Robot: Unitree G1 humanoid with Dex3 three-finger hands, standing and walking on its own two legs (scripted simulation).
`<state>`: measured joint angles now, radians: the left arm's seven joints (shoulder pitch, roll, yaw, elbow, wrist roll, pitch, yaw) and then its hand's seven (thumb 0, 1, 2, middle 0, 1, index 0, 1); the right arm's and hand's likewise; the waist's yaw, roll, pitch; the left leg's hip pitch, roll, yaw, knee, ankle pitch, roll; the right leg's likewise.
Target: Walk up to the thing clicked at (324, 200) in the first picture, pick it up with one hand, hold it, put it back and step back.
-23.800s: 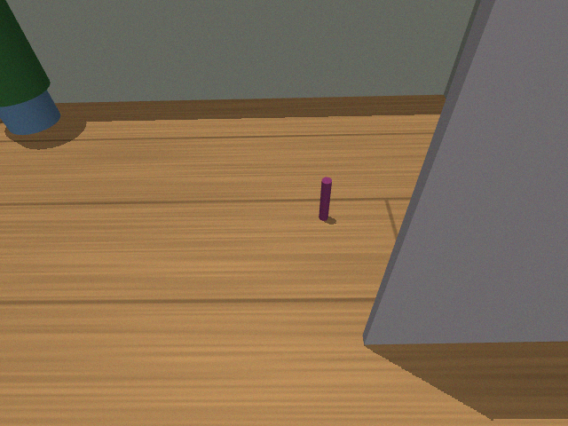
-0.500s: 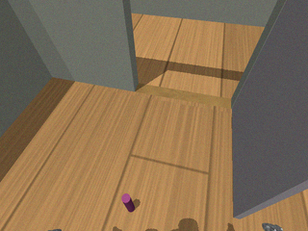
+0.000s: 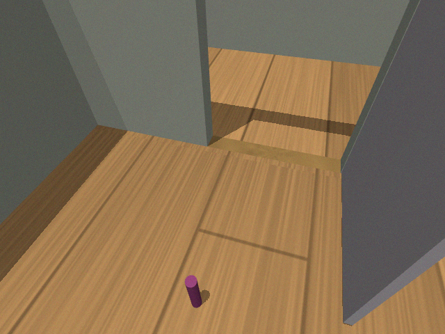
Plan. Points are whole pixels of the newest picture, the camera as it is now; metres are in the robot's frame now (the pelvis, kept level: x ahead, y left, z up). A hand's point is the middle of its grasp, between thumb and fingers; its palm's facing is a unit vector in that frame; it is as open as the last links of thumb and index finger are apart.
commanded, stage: walk up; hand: left
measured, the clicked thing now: (194, 292) +0.41 +0.14 -0.64
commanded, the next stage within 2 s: none
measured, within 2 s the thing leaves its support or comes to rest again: neither
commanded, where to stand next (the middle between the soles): +0.09 -0.01 m, yaw -6 degrees
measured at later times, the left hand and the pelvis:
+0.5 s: hand out of the picture +0.14 +0.25 -0.15, palm faces -0.06 -0.92 -0.39, open 7.4 cm; pelvis +0.00 +0.00 -0.02, yaw -2 degrees
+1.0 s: hand out of the picture +0.07 +0.25 -0.13, palm faces -0.15 -0.89 -0.44, open 7.4 cm; pelvis -0.01 -0.03 +0.00, yaw -7 degrees
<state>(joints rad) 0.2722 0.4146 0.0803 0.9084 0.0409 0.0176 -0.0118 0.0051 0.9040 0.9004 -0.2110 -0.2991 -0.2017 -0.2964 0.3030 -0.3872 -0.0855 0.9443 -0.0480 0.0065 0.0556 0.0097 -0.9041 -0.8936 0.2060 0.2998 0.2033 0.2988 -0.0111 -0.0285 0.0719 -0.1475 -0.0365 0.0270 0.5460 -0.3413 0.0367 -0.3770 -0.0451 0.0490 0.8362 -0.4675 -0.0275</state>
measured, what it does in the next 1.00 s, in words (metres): steps on the spot: right foot, then left foot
